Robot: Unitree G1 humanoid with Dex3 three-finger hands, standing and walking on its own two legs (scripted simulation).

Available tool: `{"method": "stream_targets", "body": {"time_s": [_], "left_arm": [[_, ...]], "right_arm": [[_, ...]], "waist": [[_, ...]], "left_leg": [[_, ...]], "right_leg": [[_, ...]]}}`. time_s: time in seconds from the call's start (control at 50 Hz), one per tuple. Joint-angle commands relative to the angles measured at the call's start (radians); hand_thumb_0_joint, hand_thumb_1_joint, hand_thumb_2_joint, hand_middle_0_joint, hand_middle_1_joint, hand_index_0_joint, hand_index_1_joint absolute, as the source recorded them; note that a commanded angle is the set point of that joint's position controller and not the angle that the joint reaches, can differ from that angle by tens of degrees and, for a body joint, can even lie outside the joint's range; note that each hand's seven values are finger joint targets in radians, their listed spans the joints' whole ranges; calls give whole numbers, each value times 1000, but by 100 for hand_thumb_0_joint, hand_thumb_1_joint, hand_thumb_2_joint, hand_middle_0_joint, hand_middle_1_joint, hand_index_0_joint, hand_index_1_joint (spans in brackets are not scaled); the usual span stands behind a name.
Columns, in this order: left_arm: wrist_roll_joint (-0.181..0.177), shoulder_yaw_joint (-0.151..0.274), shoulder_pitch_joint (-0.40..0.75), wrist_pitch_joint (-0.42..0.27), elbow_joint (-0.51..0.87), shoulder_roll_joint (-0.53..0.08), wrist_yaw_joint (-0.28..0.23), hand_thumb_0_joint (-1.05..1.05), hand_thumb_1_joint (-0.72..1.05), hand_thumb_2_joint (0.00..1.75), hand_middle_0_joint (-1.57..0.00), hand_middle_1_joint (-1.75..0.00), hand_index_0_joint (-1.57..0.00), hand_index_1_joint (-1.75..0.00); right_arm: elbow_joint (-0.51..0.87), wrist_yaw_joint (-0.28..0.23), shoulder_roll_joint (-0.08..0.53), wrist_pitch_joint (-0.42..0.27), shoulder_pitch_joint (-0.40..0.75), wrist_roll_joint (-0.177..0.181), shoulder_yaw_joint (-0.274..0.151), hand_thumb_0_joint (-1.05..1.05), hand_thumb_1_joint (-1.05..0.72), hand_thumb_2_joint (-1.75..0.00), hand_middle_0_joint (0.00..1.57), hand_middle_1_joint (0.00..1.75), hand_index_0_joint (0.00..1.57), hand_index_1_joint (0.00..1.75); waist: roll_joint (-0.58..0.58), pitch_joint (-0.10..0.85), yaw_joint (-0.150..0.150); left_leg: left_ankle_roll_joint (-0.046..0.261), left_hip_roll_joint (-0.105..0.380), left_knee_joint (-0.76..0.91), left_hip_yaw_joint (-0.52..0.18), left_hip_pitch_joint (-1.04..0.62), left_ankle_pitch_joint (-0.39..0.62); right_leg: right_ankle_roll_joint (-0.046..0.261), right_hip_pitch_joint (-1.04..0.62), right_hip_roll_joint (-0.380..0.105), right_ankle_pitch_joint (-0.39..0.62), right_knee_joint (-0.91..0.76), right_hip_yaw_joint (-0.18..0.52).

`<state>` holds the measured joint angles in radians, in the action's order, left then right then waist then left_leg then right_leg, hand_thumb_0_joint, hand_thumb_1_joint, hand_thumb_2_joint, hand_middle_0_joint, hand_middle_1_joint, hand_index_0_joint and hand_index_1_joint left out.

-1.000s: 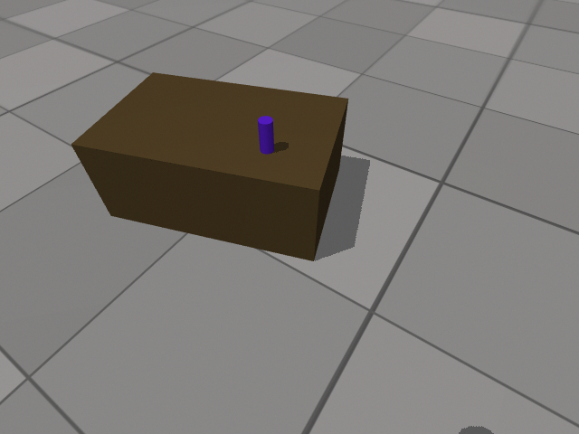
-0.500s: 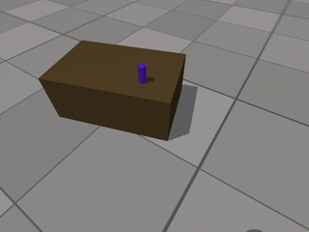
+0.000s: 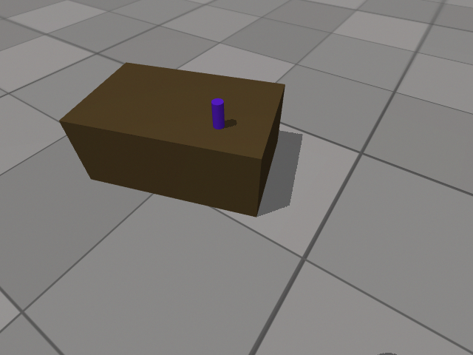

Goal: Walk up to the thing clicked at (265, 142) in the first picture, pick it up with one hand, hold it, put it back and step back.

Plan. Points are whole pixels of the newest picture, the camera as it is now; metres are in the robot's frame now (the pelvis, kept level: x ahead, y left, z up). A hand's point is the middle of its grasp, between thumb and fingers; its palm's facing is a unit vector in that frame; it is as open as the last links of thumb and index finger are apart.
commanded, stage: stand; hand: left
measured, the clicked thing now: (218, 114) +1.15 +0.13 -0.30
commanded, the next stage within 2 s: walk up in 0.12 s
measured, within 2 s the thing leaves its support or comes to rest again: neither
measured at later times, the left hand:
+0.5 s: hand out of the picture +0.15 +0.24 -0.14, palm faces -0.10 -0.90 -0.43, open 7.4 cm
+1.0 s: hand (139, 272) +0.34 +0.25 -0.17, palm faces -0.16 -0.91 -0.37, open 7.4 cm
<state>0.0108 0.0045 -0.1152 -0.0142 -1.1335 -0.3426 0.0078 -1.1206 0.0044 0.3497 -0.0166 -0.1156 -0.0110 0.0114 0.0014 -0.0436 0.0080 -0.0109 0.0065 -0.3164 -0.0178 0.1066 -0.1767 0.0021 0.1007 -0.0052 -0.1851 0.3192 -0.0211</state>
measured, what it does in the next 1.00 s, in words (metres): walks ahead: right foot, then left foot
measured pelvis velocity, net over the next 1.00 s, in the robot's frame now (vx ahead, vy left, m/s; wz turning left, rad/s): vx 0.27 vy -0.01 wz -0.15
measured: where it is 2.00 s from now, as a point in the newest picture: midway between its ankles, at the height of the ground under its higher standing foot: (232, 282)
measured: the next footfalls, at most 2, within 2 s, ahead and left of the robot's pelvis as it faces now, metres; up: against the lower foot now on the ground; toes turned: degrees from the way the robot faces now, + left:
right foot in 0.40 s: +0.10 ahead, -0.13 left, +0.00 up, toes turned -8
left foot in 0.86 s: +0.40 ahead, +0.07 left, +0.00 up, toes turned -5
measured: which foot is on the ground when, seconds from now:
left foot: down 0.00-0.44, up 0.46-0.84, down 0.86-1.00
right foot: down 0.00-0.26, up 0.28-0.38, down 0.40-0.90, up 0.92-1.00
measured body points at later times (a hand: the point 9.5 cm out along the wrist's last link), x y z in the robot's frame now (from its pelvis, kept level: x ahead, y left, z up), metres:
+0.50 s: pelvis +0.07 -0.04 -0.02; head +0.08 -0.06 +0.43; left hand +0.16 +0.29 -0.11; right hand +0.07 -0.37 -0.15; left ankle +0.00 +0.11 -0.71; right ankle +0.06 -0.13 -0.75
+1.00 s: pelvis +0.27 -0.01 -0.02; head +0.30 -0.01 +0.42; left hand +0.35 +0.30 -0.14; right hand +0.35 -0.33 -0.12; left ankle +0.36 +0.08 -0.75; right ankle +0.13 -0.13 -0.66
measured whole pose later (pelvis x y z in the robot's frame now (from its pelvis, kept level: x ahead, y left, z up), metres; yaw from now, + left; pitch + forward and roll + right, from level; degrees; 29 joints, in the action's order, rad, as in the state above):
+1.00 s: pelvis +0.27 -0.01 -0.02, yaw -9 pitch -4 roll -1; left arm -0.01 0.03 -0.33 -0.07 -0.88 -0.39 0.00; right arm -0.79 0.08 0.36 -0.03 -0.17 -0.02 -0.09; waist 0.00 -0.14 0.01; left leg 0.05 0.02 -0.59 0.07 0.33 -0.20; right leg 0.06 0.26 0.04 -0.46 1.16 0.05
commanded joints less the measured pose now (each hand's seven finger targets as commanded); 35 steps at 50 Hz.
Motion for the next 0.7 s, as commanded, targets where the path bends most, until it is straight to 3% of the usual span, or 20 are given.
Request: {"method": "stream_targets", "body": {"time_s": [0.0,0.08,0.1,0.12,0.16,0.2,0.24,0.28,0.34,0.38,0.4,0.42,0.44,0.46,0.48,0.5,0.54,0.56,0.62,0.68], "left_arm": [[-1,33,36,-19,61,-210,-17,0,90,90,-20,-30,-20,-30],[-1,35,35,-18,62,-217,-16,0,90,90,-20,-30,-20,-30],[11,87,-43,-30,124,-303,8,0,90,90,-20,-30,-20,-30],[20,94,-50,-31,120,-308,16,0,90,90,-20,-30,-20,-30],[24,99,-21,-32,145,-287,25,0,90,90,-20,-30,-20,-30],[21,95,8,-41,171,-248,27,0,90,90,-20,-30,-20,-30],[16,85,43,-50,208,-226,29,0,90,90,-20,-30,-20,-30],[21,81,55,-54,240,-234,29,0,90,90,-20,-30,-20,-30],[13,88,-23,-67,236,-248,44,0,90,90,-20,-30,-20,-30],[10,99,-191,-82,178,-240,34,0,90,90,-20,-30,-20,-30],[8,125,-350,-86,125,-289,19,0,90,90,-20,-30,-20,-30],[18,158,-437,-91,119,-396,2,0,90,90,-20,-30,-20,-30],[15,156,-361,-89,159,-421,-2,0,90,90,-20,-30,-20,-30],[10,151,-272,-87,206,-419,-1,0,90,90,-20,-30,-20,-30],[0,143,-234,-90,233,-383,-2,0,90,90,-20,-30,-20,-30],[-11,134,-210,-94,246,-346,-5,0,90,90,-20,-30,-20,-30],[-24,113,-232,-96,243,-295,-13,0,90,90,-20,-30,-20,-30],[-23,111,-235,-96,243,-296,-14,0,90,90,-20,-30,-20,-30],[-21,113,-247,-100,274,-301,-16,0,90,90,-20,-30,-20,-30],[-13,117,-225,-97,300,-308,-16,0,90,90,-20,-30,-20,-30]], "right_arm": [[58,-17,212,-18,38,4,-40,0,-90,-90,20,30,20,30],[58,-17,210,-19,35,4,-40,0,-90,-90,20,30,20,30],[123,5,298,-32,-13,-21,-103,0,-90,-90,20,30,20,30],[116,14,301,-31,-20,-31,-110,0,-90,-90,20,30,20,30],[137,24,277,-28,-13,-33,-112,0,-90,-90,20,30,20,30],[145,28,260,-39,-37,-32,-121,0,-90,-90,20,30,20,30],[140,24,297,-50,-136,-23,-144,0,-90,-90,20,30,20,30],[169,27,330,-49,-147,-32,-166,0,-90,-90,20,30,20,30],[220,37,324,-40,-43,-35,-165,0,-90,-90,20,30,20,30],[258,45,280,-32,47,-27,-149,0,-90,-90,20,30,20,30],[275,48,237,-29,53,-19,-132,0,-90,-90,20,30,20,30],[305,53,176,-30,27,-7,-112,0,-90,-90,20,30,20,30],[302,45,197,-19,-12,-9,-108,0,-90,-90,20,30,20,30],[281,36,253,-13,-50,-14,-118,0,-90,-90,20,30,20,30],[269,37,265,-18,-42,-15,-123,0,-90,-90,20,30,20,30],[258,38,252,-20,-56,-11,-120,0,-90,-90,20,30,20,30],[244,47,228,-13,-103,-9,-113,0,-90,-90,20,30,20,30],[255,51,223,-7,-108,-10,-113,0,-90,-90,20,30,20,30],[292,67,221,8,-63,-12,-121,0,-90,-90,20,30,20,30],[338,79,211,6,13,-16,-125,0,-90,-90,20,30,20,30]], "waist": [[7,54,0],[0,64,-1],[7,136,-7],[23,46,-3],[11,-56,-15],[23,-94,-37],[91,-54,-93],[107,-59,-113],[176,-64,-39],[155,4,59],[3,73,132],[-271,73,159],[-212,26,97],[-124,-11,68],[-73,-58,49],[-52,-72,37],[-80,-54,13],[-99,-57,10],[-103,-69,21],[-116,-100,28]], "left_leg": [[36,119,42,-93,-1,138],[37,120,44,-94,-9,130],[91,71,-61,-66,-32,-370],[104,77,-67,-97,55,-532],[112,85,-64,-129,119,-553],[135,126,-30,-191,73,-447],[212,248,86,-320,-185,-391],[298,371,140,-415,-256,-287],[251,312,105,-267,-84,-275],[168,188,-106,-48,47,-20],[118,102,-339,37,154,-35],[54,-21,-627,99,431,-241],[34,-55,-698,6,556,-357],[39,16,-738,-42,557,-353],[42,50,-769,-65,566,-313],[42,63,-774,-93,553,-255],[53,53,-727,-76,480,-150],[48,58,-715,-59,453,-119],[26,37,-627,-17,459,-40],[11,60,-437,21,419,13]], "right_leg": [[22,-7,-125,119,-52,99],[25,-5,-126,113,-50,102],[63,12,-75,-335,13,133],[82,114,-99,-496,26,182],[94,246,-111,-546,30,225],[89,311,-80,-386,118,188],[42,465,6,-197,280,24],[15,579,-41,-333,393,47],[28,362,-86,-309,291,75],[25,49,-25,-54,99,-9],[14,-166,-10,31,52,8],[59,-314,-214,-105,-64,399],[136,-291,-361,-172,-144,663],[209,-238,-423,-164,-112,672],[239,-195,-395,-12,-84,588],[218,-185,-333,87,-81,462],[108,-155,-220,350,-38,271],[112,-112,-204,407,-35,219],[101,-102,-168,492,-38,138],[105,-47,-147,411,-55,96]]}}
